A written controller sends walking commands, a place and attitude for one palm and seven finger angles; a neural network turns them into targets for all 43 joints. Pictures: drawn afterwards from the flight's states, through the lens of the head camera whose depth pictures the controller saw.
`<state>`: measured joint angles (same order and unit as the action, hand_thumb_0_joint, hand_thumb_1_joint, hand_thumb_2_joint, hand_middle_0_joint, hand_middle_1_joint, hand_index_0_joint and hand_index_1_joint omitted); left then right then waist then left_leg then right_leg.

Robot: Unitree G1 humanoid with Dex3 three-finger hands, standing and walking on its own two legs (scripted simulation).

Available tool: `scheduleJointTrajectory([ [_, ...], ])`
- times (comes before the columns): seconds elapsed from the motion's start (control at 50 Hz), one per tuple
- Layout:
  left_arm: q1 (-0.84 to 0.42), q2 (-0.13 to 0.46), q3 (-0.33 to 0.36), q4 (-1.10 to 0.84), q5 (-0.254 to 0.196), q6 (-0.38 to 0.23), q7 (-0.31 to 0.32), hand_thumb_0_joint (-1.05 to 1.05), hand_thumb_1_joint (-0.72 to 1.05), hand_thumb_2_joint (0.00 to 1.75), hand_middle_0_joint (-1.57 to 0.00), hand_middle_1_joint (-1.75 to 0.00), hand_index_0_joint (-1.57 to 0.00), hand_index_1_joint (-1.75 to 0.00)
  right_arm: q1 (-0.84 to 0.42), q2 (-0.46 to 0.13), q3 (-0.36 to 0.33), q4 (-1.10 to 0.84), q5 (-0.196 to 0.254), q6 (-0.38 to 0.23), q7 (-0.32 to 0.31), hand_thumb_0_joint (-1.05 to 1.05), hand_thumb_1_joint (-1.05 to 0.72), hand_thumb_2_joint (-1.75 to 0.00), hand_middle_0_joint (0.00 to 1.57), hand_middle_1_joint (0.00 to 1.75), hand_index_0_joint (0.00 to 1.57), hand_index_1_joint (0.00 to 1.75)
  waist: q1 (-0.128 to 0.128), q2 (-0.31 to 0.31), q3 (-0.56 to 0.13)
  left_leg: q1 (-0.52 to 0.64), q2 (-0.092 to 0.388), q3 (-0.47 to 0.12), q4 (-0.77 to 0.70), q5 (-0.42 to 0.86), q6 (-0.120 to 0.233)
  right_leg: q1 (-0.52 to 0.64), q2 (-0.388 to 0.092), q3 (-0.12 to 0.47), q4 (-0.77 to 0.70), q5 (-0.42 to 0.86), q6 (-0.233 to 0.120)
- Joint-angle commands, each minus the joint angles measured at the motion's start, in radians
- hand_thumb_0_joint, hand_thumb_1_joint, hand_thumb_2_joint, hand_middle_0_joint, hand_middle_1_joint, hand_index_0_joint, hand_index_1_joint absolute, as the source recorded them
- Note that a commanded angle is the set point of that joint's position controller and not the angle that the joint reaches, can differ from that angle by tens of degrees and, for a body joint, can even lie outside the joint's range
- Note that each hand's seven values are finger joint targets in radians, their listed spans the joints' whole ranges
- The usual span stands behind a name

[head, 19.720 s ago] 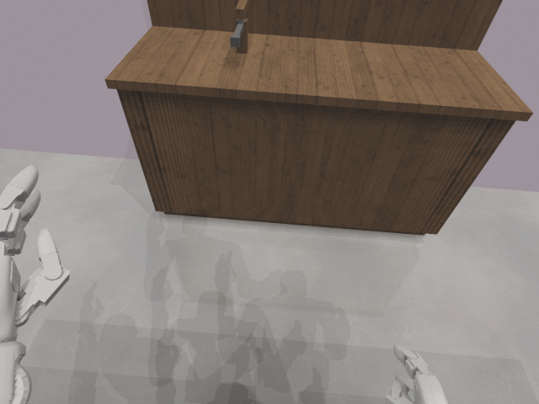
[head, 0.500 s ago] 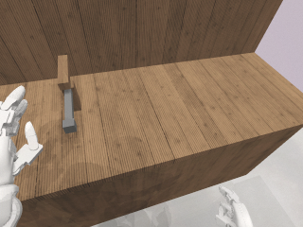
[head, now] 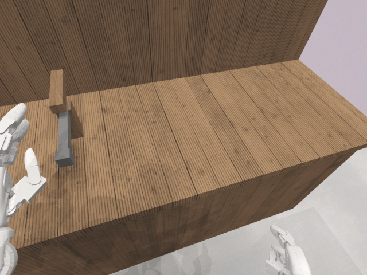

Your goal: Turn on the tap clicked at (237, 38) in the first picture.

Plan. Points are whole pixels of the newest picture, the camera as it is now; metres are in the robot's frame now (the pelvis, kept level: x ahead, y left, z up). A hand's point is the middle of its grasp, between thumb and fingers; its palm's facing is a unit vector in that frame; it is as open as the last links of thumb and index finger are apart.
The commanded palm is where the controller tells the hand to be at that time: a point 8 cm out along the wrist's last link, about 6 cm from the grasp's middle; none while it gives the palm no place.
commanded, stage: come to a stop and stand still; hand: left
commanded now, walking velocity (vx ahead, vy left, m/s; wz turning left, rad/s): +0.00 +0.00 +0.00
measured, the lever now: (64, 158) +0.32 +0.28 +0.07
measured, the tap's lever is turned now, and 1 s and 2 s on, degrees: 0 0 0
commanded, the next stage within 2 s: look again from close up in 0.04 s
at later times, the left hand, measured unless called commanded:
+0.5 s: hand (37, 175) +0.22 +0.25 +0.17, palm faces +0.37 -0.85 -0.37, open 7.4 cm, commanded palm +0.16 +0.29 +0.17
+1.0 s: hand (22, 199) +0.18 +0.25 +0.17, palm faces +0.60 -0.76 -0.24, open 7.4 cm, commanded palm +0.14 +0.27 +0.16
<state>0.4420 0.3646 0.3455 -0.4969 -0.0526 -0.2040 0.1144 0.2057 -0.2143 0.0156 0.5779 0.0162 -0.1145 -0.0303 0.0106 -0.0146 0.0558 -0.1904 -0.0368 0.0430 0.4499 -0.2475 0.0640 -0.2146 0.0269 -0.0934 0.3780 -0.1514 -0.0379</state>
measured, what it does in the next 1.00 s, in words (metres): stands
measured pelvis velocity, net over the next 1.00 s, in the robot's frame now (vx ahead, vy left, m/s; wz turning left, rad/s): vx -0.02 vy -0.03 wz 0.06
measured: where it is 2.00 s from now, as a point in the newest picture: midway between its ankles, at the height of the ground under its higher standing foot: outside the picture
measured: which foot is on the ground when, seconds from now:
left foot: down 0.00-1.00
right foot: down 0.00-1.00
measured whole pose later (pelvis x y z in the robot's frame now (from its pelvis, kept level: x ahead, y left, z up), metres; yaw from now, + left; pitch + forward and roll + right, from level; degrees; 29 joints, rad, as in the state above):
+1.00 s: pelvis -0.02 -0.03 -0.02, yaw +4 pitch -1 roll +0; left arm 0.26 0.33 0.34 -0.42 -0.08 -0.03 0.19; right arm 0.12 -0.23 0.07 0.65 0.02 -0.09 -0.03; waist 0.09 0.01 -0.02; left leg -0.33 -0.04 -0.02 0.69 -0.33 0.03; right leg -0.36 0.03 -0.12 0.65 -0.28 -0.08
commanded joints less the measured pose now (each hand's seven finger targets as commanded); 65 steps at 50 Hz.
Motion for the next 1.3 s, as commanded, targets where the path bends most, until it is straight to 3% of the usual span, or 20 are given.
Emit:
scheduleJointTrajectory([
  [0.0,-0.017,0.148,0.103,-0.168,-0.013,-0.048,0.013,0.00,0.90,0.90,-0.20,-0.30,-0.20,-0.30,-0.087,-0.123,-0.053,-0.160,0.002,-0.047,-0.010,0.00,-0.90,-0.90,0.20,0.30,0.20,0.30,0.007,0.038,-0.159,-0.055,0.112,-0.142,-0.095,0.151,-0.052,0.152,-0.113,0.157,-0.034,0.143,0.001],
  [0.44,-0.060,0.154,0.093,-0.199,-0.011,-0.031,0.017,0.00,0.90,0.90,-0.20,-0.30,-0.20,-0.30,-0.091,-0.118,-0.047,-0.164,0.002,-0.036,-0.015,0.00,-0.90,-0.90,0.20,0.30,0.20,0.30,0.006,0.072,-0.160,-0.061,0.126,-0.154,-0.120,0.164,-0.059,0.179,-0.108,0.144,-0.025,0.158,0.002],
  [0.46,-1.025,0.936,0.334,-0.601,0.041,-0.189,0.021,0.00,0.90,0.90,-0.20,-0.30,-0.20,-0.30,0.083,-0.203,0.147,-0.303,0.083,-0.003,-0.095,0.00,-0.90,-0.90,0.20,0.30,0.20,0.30,-0.085,0.411,-0.146,-0.364,0.101,-0.198,-0.087,0.012,-0.024,0.246,-0.001,0.110,0.175,-0.114,0.084],
  [0.48,-0.705,0.471,0.331,-0.038,0.108,0.043,0.000,0.00,0.90,0.90,-0.20,-0.30,-0.20,-0.30,-0.099,-0.110,-0.054,-0.122,-0.071,-0.005,-0.089,0.00,-0.90,-0.90,0.20,0.30,0.20,0.30,0.094,0.289,-0.364,-0.005,0.050,-0.098,-0.008,0.295,-0.107,0.115,-0.027,0.070,0.140,-0.068,-0.023],
  [0.5,-0.483,0.284,0.114,0.037,-0.001,0.097,-0.021,0.00,0.90,0.90,-0.20,-0.30,-0.20,-0.30,-0.089,-0.165,-0.038,-0.145,-0.058,-0.025,-0.018,0.00,-0.90,-0.90,0.20,0.30,0.20,0.30,0.028,0.162,-0.222,0.016,0.044,-0.107,-0.029,0.483,-0.151,0.030,-0.003,-0.015,0.080,0.046,-0.032],
  [0.52,-0.351,0.270,0.183,-0.007,-0.030,0.132,-0.038,0.00,0.90,0.90,-0.20,-0.30,-0.20,-0.30,-0.073,-0.221,-0.066,-0.105,-0.032,-0.015,0.003,0.00,-0.90,-0.90,0.20,0.30,0.20,0.30,0.057,0.145,-0.356,0.160,0.084,-0.098,0.000,0.603,-0.160,-0.011,0.017,-0.005,0.116,0.096,-0.018],
  [0.54,-0.295,0.089,0.053,-0.056,-0.123,0.189,-0.090,0.00,0.90,0.90,-0.20,-0.30,-0.20,-0.30,-0.120,-0.188,-0.051,-0.134,-0.013,-0.026,-0.001,0.00,-0.90,-0.90,0.20,0.30,0.20,0.30,0.072,0.161,-0.371,0.226,0.075,-0.103,0.012,0.656,-0.155,-0.036,0.003,0.014,0.120,0.084,-0.010],
  [0.56,-0.176,0.023,0.038,0.010,-0.192,0.261,-0.123,0.00,0.90,0.90,-0.20,-0.30,-0.20,-0.30,-0.164,-0.183,-0.033,-0.129,0.023,-0.031,0.005,0.00,-0.90,-0.90,0.20,0.30,0.20,0.30,0.071,0.107,-0.330,0.237,0.087,-0.103,0.000,0.623,-0.151,-0.065,0.005,0.022,0.136,0.036,-0.011],
  [0.66,-0.098,0.098,-0.014,-0.165,-0.077,0.383,-0.139,0.00,0.90,0.90,-0.20,-0.30,-0.20,-0.30,-0.259,-0.186,-0.015,-0.157,0.051,0.002,0.046,0.00,-0.90,-0.90,0.20,0.30,0.20,0.30,0.069,-0.033,-0.132,0.020,0.076,-0.094,-0.016,0.348,-0.095,-0.076,0.011,-0.018,0.142,0.054,0.004],
  [0.72,-0.141,0.160,0.070,-0.264,-0.038,0.235,-0.031,0.00,0.90,0.90,-0.20,-0.30,-0.20,-0.30,-0.240,-0.173,-0.030,-0.160,0.003,0.001,0.041,0.00,-0.90,-0.90,0.20,0.30,0.20,0.30,0.061,-0.083,-0.163,-0.048,0.062,-0.120,-0.002,0.179,-0.098,-0.105,0.022,-0.011,0.174,-0.033,0.003],
  [0.76,-0.228,0.282,0.194,-0.385,-0.028,0.113,0.061,0.00,0.90,0.90,-0.20,-0.30,-0.20,-0.30,-0.255,-0.156,-0.028,-0.151,0.001,-0.007,0.031,0.00,-0.90,-0.90,0.20,0.30,0.20,0.30,0.077,0.031,-0.208,-0.067,0.063,-0.123,-0.014,0.012,-0.095,-0.118,0.032,0.023,0.194,-0.131,0.000],
  [0.84,-0.279,0.165,0.092,-0.268,0.011,-0.002,0.154,0.00,0.90,0.90,-0.20,-0.30,-0.20,-0.30,-0.207,-0.112,-0.016,-0.089,-0.019,-0.040,0.026,0.00,-0.90,-0.90,0.20,0.30,0.20,0.30,0.048,0.241,-0.164,-0.117,0.040,-0.114,0.024,-0.153,-0.084,-0.168,0.013,0.042,0.193,-0.204,-0.003],
  [0.9,-0.350,0.124,0.011,-0.123,-0.001,0.073,0.103,0.00,0.90,0.90,-0.20,-0.30,-0.20,-0.30,-0.230,-0.133,0.000,-0.078,-0.009,-0.039,0.000,0.00,-0.90,-0.90,0.20,0.30,0.20,0.30,0.004,0.163,-0.118,-0.158,0.027,-0.113,0.052,-0.266,-0.042,-0.189,-0.017,0.062,0.140,-0.258,0.010],
  [0.96,-0.346,0.111,-0.057,-0.021,-0.050,0.229,-0.003,0.00,0.90,0.90,-0.20,-0.30,-0.20,-0.30,-0.248,-0.151,0.012,-0.093,0.022,-0.029,-0.040,0.00,-0.90,-0.90,0.20,0.30,0.20,0.30,0.008,0.130,-0.098,-0.170,0.009,-0.091,0.065,-0.261,-0.027,-0.147,-0.036,0.094,0.076,-0.316,0.012],
  [1.02,-0.350,0.177,-0.026,-0.039,-0.090,0.352,-0.054,0.00,0.90,0.90,-0.20,-0.30,-0.20,-0.30,-0.263,-0.154,0.004,-0.119,0.031,-0.017,-0.071,0.00,-0.90,-0.90,0.20,0.30,0.20,0.30,0.035,0.006,-0.135,-0.208,0.019,-0.082,0.109,-0.174,-0.029,-0.059,-0.085,0.190,-0.004,-0.451,0.029],
  [1.06,-0.318,0.223,0.067,-0.079,-0.105,0.351,-0.033,0.00,0.90,0.90,-0.20,-0.30,-0.20,-0.30,-0.290,-0.136,0.006,-0.124,0.036,-0.022,-0.073,0.00,-0.90,-0.90,0.20,0.30,0.20,0.30,0.063,-0.032,-0.135,-0.213,0.032,-0.086,0.139,-0.132,-0.042,-0.036,-0.111,0.247,-0.024,-0.472,0.040],
  [1.12,-0.211,0.205,0.144,-0.167,-0.132,0.254,0.015,0.00,0.90,0.90,-0.20,-0.30,-0.20,-0.30,-0.269,-0.119,-0.014,-0.115,0.021,-0.029,-0.053,0.00,-0.90,-0.90,0.20,0.30,0.20,0.30,0.085,-0.098,-0.208,-0.227,0.060,-0.106,0.162,-0.085,-0.056,0.008,-0.144,0.262,0.008,-0.351,0.066],
  [1.16,-0.125,0.254,0.231,-0.187,-0.143,0.194,0.047,0.00,0.90,0.90,-0.20,-0.30,-0.20,-0.30,-0.257,-0.117,-0.023,-0.094,0.021,-0.035,-0.041,0.00,-0.90,-0.90,0.20,0.30,0.20,0.30,0.105,-0.030,-0.233,-0.228,0.067,-0.105,0.173,-0.054,-0.061,0.030,-0.144,0.269,0.040,-0.245,0.065],
  [1.22,-0.040,0.175,0.174,-0.201,-0.140,0.151,0.058,0.00,0.90,0.90,-0.20,-0.30,-0.20,-0.30,-0.198,-0.124,-0.027,-0.095,0.016,-0.047,-0.022,0.00,-0.90,-0.90,0.20,0.30,0.20,0.30,0.084,0.089,-0.276,-0.201,0.055,-0.081,0.185,0.112,-0.051,0.047,-0.120,0.197,0.141,0.104,0.046],
  [1.28,-0.009,0.128,0.118,-0.163,-0.141,0.174,0.028,0.00,0.90,0.90,-0.20,-0.30,-0.20,-0.30,-0.155,-0.140,-0.027,-0.093,0.022,-0.053,-0.023,0.00,-0.90,-0.90,0.20,0.30,0.20,0.30,0.056,0.109,-0.267,-0.199,0.042,-0.069,0.197,0.170,-0.041,0.039,-0.114,0.168,0.171,0.295,0.054],
])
